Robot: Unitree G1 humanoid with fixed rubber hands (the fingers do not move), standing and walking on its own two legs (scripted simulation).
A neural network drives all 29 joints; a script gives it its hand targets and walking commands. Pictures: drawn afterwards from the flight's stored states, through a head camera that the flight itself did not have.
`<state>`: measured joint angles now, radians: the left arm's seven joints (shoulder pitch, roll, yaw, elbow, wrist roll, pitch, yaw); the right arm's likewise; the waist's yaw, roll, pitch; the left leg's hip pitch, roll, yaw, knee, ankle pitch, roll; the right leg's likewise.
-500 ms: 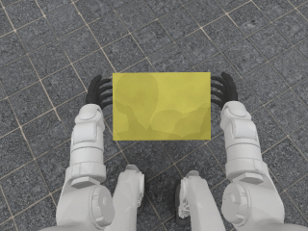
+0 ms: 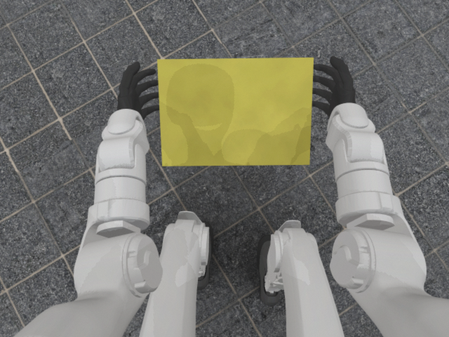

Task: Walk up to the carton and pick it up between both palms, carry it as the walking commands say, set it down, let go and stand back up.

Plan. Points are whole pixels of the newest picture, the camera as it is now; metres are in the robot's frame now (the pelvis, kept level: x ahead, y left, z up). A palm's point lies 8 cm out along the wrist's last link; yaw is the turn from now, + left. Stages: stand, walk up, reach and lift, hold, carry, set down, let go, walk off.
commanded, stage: set down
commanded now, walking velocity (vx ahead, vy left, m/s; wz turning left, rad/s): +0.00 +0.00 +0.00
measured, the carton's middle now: (234, 115) +0.50 +0.04 -0.18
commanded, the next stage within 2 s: none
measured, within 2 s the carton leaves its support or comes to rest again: neither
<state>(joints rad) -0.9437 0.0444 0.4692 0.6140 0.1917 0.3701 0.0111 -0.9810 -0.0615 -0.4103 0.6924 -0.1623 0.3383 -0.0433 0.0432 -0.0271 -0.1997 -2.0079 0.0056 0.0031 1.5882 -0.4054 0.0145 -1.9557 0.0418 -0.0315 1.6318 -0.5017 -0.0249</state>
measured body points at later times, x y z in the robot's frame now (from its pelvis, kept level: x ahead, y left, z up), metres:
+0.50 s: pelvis -0.01 +0.00 -0.07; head +0.31 +0.01 +0.25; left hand +0.50 +0.21 -0.18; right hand +0.53 -0.13 -0.19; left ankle +0.12 +0.11 -0.49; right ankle +0.09 -0.10 -0.49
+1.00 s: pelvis -0.01 +0.00 -0.12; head +0.35 +0.02 +0.15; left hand +0.52 +0.22 -0.28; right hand +0.55 -0.13 -0.27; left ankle +0.12 +0.11 -0.49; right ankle +0.09 -0.10 -0.49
